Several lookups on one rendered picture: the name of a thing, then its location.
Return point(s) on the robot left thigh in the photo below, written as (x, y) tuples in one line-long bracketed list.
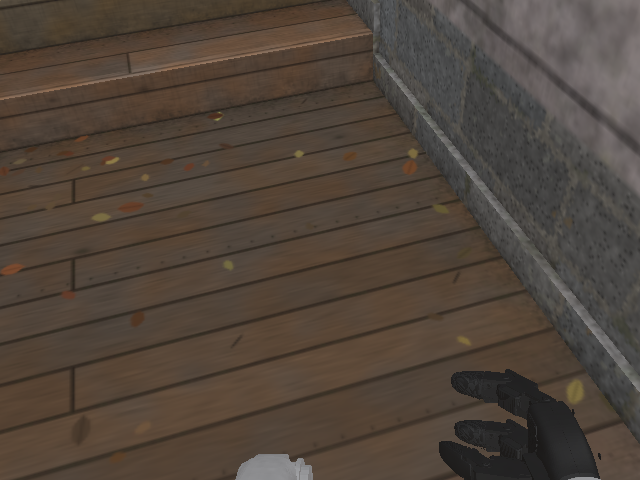
[(274, 467)]

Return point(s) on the robot right hand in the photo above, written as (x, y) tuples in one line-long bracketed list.
[(553, 447)]

